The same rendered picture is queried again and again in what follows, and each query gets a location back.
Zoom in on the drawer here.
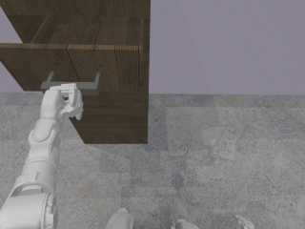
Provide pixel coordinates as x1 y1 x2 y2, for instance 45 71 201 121
0 15 144 93

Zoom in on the left robot upper arm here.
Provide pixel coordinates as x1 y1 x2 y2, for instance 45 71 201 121
0 192 58 229

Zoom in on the left robot hand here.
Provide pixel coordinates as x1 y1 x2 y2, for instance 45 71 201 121
40 83 84 126

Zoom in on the robot left forearm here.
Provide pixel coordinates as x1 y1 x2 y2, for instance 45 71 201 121
0 118 62 218

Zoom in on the cabinet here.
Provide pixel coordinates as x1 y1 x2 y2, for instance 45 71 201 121
0 0 151 144

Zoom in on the right robot hand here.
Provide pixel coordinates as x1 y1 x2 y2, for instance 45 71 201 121
234 214 254 229

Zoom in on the robot left shin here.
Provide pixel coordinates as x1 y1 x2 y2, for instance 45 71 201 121
117 208 128 213

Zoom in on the robot left thigh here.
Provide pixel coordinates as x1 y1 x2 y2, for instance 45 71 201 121
104 212 133 229

